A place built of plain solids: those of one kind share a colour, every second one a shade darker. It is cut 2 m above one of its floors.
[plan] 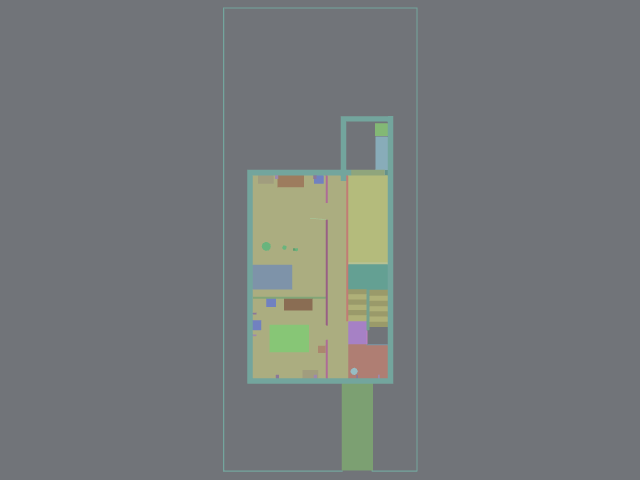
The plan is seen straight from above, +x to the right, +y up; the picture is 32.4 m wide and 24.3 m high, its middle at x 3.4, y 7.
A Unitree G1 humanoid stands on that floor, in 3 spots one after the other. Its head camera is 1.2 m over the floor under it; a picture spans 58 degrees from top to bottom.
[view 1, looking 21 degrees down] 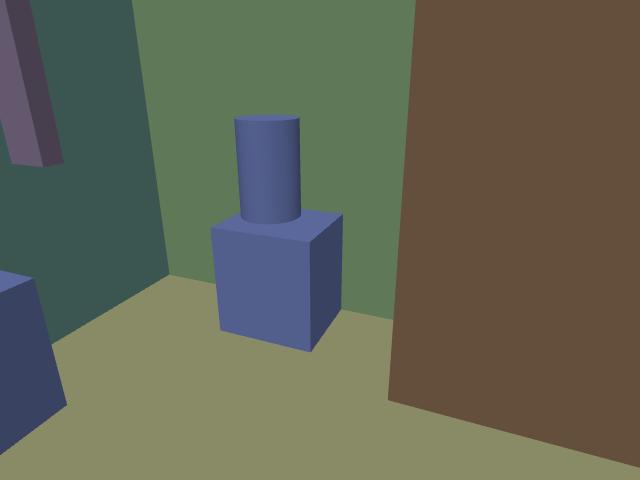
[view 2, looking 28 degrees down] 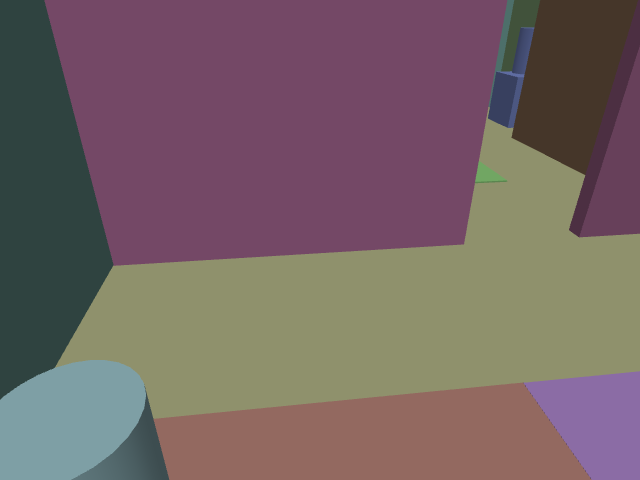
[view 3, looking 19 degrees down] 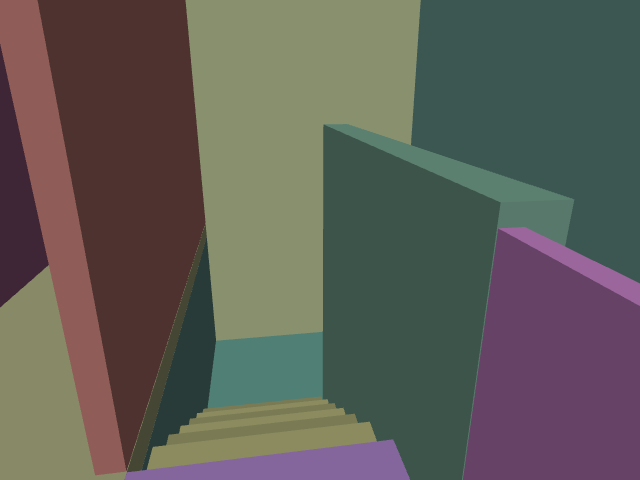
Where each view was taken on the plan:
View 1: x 1.85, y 2.05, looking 112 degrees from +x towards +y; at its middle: nightstand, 1.93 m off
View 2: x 5.88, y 0.85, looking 173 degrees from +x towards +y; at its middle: corridor_wall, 2.38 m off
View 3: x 5.29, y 1.69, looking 81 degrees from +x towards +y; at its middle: landing_end_wall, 4.38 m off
